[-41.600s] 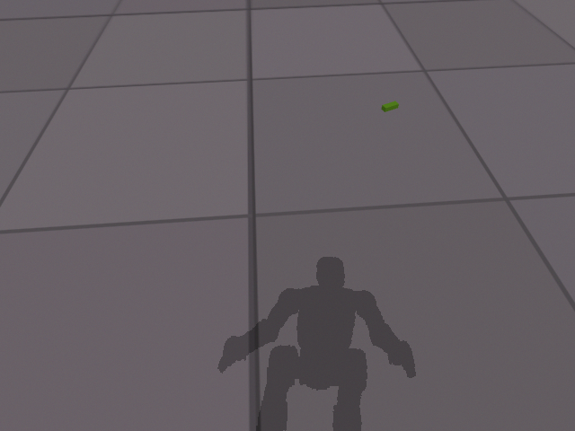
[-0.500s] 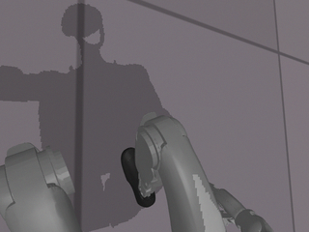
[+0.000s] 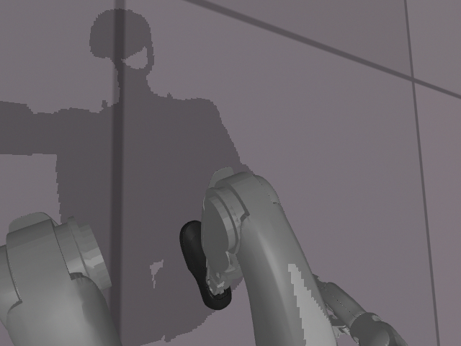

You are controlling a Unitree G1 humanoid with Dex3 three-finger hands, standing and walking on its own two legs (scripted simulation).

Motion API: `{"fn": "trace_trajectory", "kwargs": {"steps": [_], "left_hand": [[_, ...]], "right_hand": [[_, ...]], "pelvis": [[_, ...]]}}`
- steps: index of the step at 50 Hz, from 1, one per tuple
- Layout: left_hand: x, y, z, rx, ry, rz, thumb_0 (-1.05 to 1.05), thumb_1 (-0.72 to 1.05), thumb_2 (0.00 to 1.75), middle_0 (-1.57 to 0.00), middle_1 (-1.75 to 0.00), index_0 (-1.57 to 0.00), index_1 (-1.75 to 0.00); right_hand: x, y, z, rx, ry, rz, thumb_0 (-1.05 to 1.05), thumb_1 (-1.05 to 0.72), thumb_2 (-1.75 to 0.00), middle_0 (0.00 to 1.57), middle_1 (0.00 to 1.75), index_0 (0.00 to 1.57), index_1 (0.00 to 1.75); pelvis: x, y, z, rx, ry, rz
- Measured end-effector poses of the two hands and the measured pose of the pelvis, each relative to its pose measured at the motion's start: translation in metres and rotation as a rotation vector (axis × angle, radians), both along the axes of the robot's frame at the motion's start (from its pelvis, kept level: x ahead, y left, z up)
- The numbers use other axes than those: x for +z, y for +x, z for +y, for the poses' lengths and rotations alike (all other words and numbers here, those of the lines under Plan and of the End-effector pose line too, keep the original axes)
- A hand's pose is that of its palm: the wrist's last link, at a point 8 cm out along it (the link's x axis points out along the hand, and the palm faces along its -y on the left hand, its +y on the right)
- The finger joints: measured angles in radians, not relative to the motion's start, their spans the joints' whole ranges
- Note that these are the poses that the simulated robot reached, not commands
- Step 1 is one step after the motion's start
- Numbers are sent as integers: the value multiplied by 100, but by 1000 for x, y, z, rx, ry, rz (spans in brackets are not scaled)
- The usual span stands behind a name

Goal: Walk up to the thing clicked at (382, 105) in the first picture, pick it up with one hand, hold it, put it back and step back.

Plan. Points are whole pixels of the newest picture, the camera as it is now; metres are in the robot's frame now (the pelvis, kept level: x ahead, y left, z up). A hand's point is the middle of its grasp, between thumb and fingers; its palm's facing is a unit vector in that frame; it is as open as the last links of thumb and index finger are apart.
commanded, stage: close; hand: left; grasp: from above
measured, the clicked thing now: out of the picture +0.42 +0.42 -0.29
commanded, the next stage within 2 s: settle in 1.22 s
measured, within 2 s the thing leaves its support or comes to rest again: leaves its support in 1.54 s
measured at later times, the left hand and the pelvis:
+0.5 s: hand out of the picture +0.40 +0.40 -0.24, palm faces -0.42 -0.18 -0.89, open 9.4 cm; pelvis +0.00 +0.00 +0.00, yaw +0 degrees
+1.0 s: hand out of the picture +0.40 +0.40 -0.24, palm faces -0.42 -0.18 -0.89, open 7.0 cm; pelvis +0.00 +0.00 +0.00, yaw +0 degrees
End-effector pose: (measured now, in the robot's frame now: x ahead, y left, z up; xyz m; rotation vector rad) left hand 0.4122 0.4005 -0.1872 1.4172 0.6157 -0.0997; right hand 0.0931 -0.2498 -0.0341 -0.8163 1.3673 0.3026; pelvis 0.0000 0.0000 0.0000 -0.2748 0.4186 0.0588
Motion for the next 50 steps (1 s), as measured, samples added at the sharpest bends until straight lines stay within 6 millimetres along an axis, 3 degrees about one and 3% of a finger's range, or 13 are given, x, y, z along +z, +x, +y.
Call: {"fn": "trace_trajectory", "kwargs": {"steps": [50], "left_hand": [[2,-3,1,8,-5,0,0,48,24,-80,-41,-85,-36]], "right_hand": [[-3,5,-4,9,1,15,0,-88,-89,20,30,20,30]], "pelvis": [[1,2,-2,1,2,12]]}}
